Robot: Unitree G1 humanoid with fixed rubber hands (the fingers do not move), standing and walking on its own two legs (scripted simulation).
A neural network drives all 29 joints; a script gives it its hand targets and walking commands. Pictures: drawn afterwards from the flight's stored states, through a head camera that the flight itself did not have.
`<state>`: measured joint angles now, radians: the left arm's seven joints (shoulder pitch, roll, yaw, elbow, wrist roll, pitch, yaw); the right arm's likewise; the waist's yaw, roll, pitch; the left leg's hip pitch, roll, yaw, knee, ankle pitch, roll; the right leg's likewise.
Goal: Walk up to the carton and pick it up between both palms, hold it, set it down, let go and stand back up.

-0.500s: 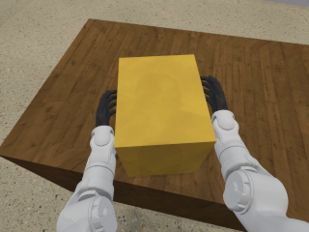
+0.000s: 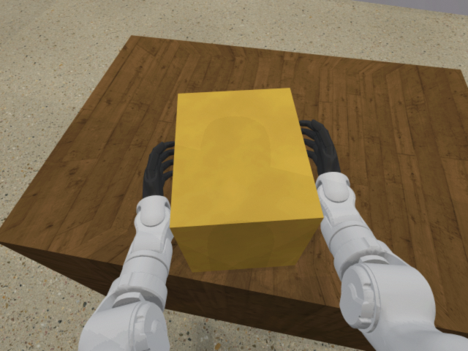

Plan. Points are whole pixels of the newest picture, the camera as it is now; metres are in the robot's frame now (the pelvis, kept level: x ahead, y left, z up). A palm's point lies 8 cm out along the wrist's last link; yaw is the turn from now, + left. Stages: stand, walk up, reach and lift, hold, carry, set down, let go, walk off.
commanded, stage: reach and lift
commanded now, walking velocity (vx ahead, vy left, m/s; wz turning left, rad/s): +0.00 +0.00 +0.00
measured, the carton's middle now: (239, 183) +0.42 +0.04 -0.02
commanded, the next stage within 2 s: none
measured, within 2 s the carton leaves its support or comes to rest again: leaves its support in 0.40 s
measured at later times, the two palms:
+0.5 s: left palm (140, 201) +0.33 +0.20 +0.05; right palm (325, 180) +0.39 -0.10 +0.07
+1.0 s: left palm (132, 177) +0.33 +0.19 +0.12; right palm (345, 176) +0.37 -0.11 +0.12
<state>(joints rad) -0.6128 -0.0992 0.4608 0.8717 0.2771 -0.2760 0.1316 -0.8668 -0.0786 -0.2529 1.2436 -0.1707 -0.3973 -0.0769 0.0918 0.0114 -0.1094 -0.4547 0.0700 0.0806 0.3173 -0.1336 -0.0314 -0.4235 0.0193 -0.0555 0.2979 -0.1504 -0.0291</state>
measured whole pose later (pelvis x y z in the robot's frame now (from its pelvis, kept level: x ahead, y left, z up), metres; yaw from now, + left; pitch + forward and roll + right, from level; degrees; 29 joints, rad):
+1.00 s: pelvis -0.03 +0.02 +0.01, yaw +2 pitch -1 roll +0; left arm -0.60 -0.06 0.30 0.56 0.29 0.25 0.07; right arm -0.73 -0.03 -0.25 0.97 -0.05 -0.06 -0.07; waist 0.01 -0.05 -0.02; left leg -0.15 0.03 0.05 0.29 -0.11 -0.01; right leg -0.10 -0.01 -0.07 0.26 -0.14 0.00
